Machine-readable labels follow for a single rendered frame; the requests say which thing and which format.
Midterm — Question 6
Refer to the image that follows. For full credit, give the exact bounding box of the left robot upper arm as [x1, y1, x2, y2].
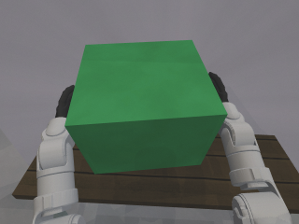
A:
[39, 214, 86, 224]

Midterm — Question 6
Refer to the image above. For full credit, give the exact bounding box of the carton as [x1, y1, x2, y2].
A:
[64, 40, 228, 175]

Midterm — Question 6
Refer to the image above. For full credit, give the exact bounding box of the right robot upper arm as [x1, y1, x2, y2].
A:
[232, 191, 291, 224]

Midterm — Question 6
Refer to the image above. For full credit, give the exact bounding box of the left robot hand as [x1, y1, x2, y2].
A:
[55, 85, 75, 118]

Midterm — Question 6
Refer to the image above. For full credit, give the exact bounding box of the table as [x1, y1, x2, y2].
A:
[11, 133, 299, 218]

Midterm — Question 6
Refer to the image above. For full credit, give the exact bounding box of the robot left forearm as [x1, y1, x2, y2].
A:
[32, 117, 78, 224]

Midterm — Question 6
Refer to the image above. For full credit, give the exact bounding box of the right robot hand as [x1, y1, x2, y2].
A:
[208, 72, 229, 103]

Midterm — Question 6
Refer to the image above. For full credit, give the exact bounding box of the robot right forearm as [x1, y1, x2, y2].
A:
[218, 102, 292, 224]

